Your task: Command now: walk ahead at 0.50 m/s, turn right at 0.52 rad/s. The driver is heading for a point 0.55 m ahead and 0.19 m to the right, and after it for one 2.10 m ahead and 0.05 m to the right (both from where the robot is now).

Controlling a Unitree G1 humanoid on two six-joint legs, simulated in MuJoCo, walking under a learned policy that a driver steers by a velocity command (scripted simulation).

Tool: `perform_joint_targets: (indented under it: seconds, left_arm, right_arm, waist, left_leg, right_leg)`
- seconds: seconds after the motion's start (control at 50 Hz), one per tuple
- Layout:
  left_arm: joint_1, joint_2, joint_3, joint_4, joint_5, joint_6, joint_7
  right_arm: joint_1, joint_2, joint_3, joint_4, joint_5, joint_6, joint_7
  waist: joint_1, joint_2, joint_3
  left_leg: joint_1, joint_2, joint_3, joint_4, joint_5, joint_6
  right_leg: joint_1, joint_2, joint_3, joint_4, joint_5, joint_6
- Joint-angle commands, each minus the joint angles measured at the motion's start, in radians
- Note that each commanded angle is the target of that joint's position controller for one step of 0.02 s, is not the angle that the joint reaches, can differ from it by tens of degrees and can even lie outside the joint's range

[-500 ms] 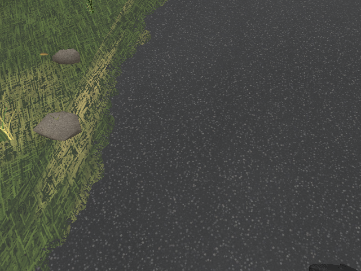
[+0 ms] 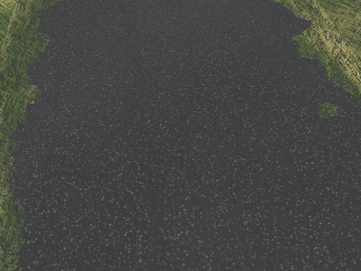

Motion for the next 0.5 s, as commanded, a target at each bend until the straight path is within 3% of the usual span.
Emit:
perform_joint_targets:
  seconds: [0.02, 0.06, 0.1, 0.12, 0.14, 0.16, 0.18, 0.2, 0.22, 0.24, 0.26, 0.28, 0.32, 0.36, 0.44, 0.5]
  left_arm:
    - [-0.130, 0.039, 0.001, -0.116, 0.000, -0.013, -0.021]
    - [-0.132, 0.054, 0.008, -0.138, -0.001, -0.011, -0.031]
    - [-0.052, 0.094, 0.031, -0.135, -0.001, -0.003, -0.033]
    - [0.065, 0.131, 0.054, -0.110, -0.004, 0.000, -0.029]
    - [0.236, 0.191, 0.089, -0.064, -0.004, 0.004, -0.014]
    - [0.309, 0.294, 0.114, -0.044, -0.008, 0.013, 0.008]
    - [0.266, 0.323, 0.106, -0.089, -0.001, -0.008, -0.001]
    - [0.258, 0.228, 0.079, -0.089, 0.003, -0.023, -0.010]
    - [0.222, 0.192, 0.068, -0.086, 0.005, -0.035, -0.010]
    - [0.152, 0.167, 0.060, -0.094, 0.003, -0.040, -0.009]
    - [0.100, 0.132, 0.049, -0.108, 0.008, -0.041, -0.005]
    - [0.079, 0.122, 0.043, -0.122, 0.017, -0.041, 0.000]
    - [0.086, 0.141, 0.048, -0.122, 0.012, -0.046, 0.010]
    - [0.116, 0.167, 0.055, -0.113, 0.010, -0.046, 0.025]
    - [0.168, 0.175, 0.058, -0.095, 0.003, -0.034, 0.041]
    - [0.210, 0.180, 0.061, -0.073, -0.003, -0.028, 0.043]
  right_arm:
    - [0.006, -0.180, -0.044, -0.039, 0.015, 0.010, -0.008]
    - [-0.002, -0.198, -0.050, -0.037, 0.024, 0.026, -0.010]
    - [-0.026, -0.226, -0.058, -0.047, 0.031, 0.040, -0.017]
    - [-0.043, -0.233, -0.060, -0.052, 0.035, 0.049, -0.020]
    - [-0.052, -0.216, -0.051, -0.059, 0.034, 0.048, -0.023]
    - [-0.009, -0.108, -0.019, -0.093, -0.007, 0.037, -0.020]
    - [0.016, -0.059, 0.007, -0.138, -0.001, -0.004, -0.006]
    - [-0.108, -0.153, -0.015, -0.157, 0.039, -0.035, 0.009]
    - [-0.150, -0.156, -0.014, -0.175, 0.054, -0.053, 0.014]
    - [-0.144, -0.144, -0.014, -0.159, 0.034, -0.059, 0.006]
    - [-0.132, -0.157, -0.023, -0.148, 0.012, -0.052, 0.001]
    - [-0.115, -0.159, -0.027, -0.144, 0.006, -0.039, 0.003]
    - [-0.107, -0.133, -0.024, -0.149, -0.006, -0.018, 0.003]
    - [-0.166, -0.110, -0.017, -0.171, -0.010, -0.007, -0.001]
    - [-0.312, -0.076, 0.000, -0.213, -0.001, -0.013, 0.008]
    - [-0.376, -0.091, -0.001, -0.240, 0.013, -0.024, 0.021]
  waist:
    - [-0.015, 0.066, 0.073]
    - [0.008, 0.084, 0.058]
    - [0.070, 0.125, -0.016]
    - [0.140, 0.123, -0.079]
    - [0.229, 0.086, -0.165]
    - [0.196, -0.129, -0.230]
    - [0.132, -0.208, -0.379]
    - [0.193, -0.071, -0.322]
    - [0.170, -0.048, -0.197]
    - [0.118, 0.036, -0.127]
    - [0.085, 0.027, -0.093]
    - [0.062, 0.005, -0.086]
    - [0.049, 0.009, -0.080]
    - [0.062, 0.008, -0.054]
    - [0.120, -0.037, -0.024]
    - [0.145, -0.050, -0.015]
  left_leg:
    - [0.023, 0.320, -0.064, -0.052, 0.400, 0.131]
    - [0.074, 0.332, -0.038, 0.020, 0.584, 0.112]
    - [0.092, 0.328, -0.013, 0.184, 0.909, 0.090]
    - [0.058, 0.307, 0.005, 0.351, 0.982, 0.072]
    - [-0.083, 0.264, 0.020, 0.592, 0.866, 0.033]
    - [-0.438, 0.162, 0.017, 0.937, 0.203, -0.021]
    - [-0.731, -0.026, -0.215, 1.185, -0.357, -0.051]
    - [-0.845, 0.037, -0.332, 1.209, -0.289, -0.030]
    - [-0.864, 0.080, -0.319, 1.142, -0.196, -0.005]
    - [-0.805, 0.124, -0.318, 1.047, -0.123, -0.004]
    - [-0.738, 0.150, -0.319, 0.967, -0.077, -0.012]
    - [-0.681, 0.161, -0.322, 0.938, -0.046, -0.022]
    - [-0.648, 0.153, -0.302, 0.864, -0.010, -0.057]
    - [-0.665, 0.135, -0.288, 0.745, 0.078, -0.088]
    - [-0.603, 0.078, -0.283, 0.440, 0.314, -0.102]
    - [-0.559, 0.052, -0.297, 0.342, 0.359, -0.091]
  right_leg:
    - [-0.046, 0.007, -0.044, -0.074, -0.022, -0.024]
    - [-0.008, 0.039, -0.082, -0.098, -0.105, -0.054]
    - [0.135, 0.109, -0.139, -0.090, -0.207, -0.095]
    - [0.288, 0.152, -0.157, -0.119, -0.213, -0.124]
    - [0.560, 0.177, -0.121, -0.187, -0.157, -0.166]
    - [0.859, -0.039, 0.246, -0.212, -0.170, -0.259]
    - [1.055, -0.225, 0.810, -0.393, -0.357, -0.443]
    - [1.030, -0.210, 0.737, -0.456, -0.366, -0.383]
    - [0.903, -0.173, 0.581, -0.454, -0.302, -0.341]
    - [0.756, -0.122, 0.466, -0.454, -0.198, -0.300]
    - [0.652, -0.086, 0.386, -0.465, -0.094, -0.280]
    - [0.585, -0.066, 0.354, -0.486, -0.037, -0.276]
    - [0.515, -0.047, 0.305, -0.506, 0.069, -0.286]
    - [0.473, -0.022, 0.256, -0.516, 0.094, -0.278]
    - [0.428, 0.034, 0.215, -0.502, -0.045, -0.216]
    - [0.448, 0.011, 0.270, -0.470, -0.112, -0.201]
Velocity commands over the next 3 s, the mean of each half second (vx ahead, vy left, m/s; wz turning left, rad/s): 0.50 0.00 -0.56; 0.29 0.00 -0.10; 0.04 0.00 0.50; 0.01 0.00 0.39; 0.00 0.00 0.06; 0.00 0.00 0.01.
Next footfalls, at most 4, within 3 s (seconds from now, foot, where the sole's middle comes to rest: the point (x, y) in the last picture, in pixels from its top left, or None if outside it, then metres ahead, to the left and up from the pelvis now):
0.14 right None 0.25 -0.13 -0.78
0.64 left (179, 248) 0.57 0.00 -0.78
1.06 right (241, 251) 0.54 -0.23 -0.78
1.46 left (169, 252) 0.56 0.04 -0.78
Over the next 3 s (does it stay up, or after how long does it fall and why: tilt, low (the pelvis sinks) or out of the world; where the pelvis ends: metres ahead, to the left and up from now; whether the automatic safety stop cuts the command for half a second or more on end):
stays up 0.54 -0.11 0.00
